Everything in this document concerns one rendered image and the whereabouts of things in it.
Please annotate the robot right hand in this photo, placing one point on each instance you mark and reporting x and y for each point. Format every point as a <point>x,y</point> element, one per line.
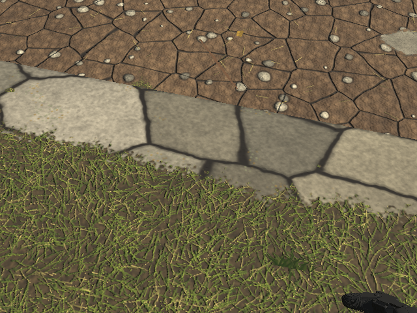
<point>378,302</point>

